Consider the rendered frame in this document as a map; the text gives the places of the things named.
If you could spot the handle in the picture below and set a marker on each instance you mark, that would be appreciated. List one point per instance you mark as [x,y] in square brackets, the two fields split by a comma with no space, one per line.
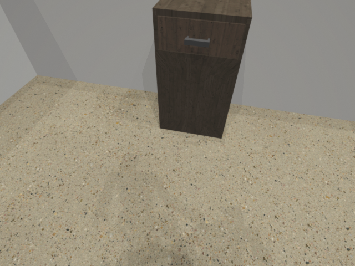
[196,42]

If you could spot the cabinet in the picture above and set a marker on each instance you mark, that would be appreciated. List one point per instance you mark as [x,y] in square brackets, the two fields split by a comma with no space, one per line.
[195,90]

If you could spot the drawer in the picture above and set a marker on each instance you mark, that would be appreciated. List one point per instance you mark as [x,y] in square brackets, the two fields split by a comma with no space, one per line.
[225,37]

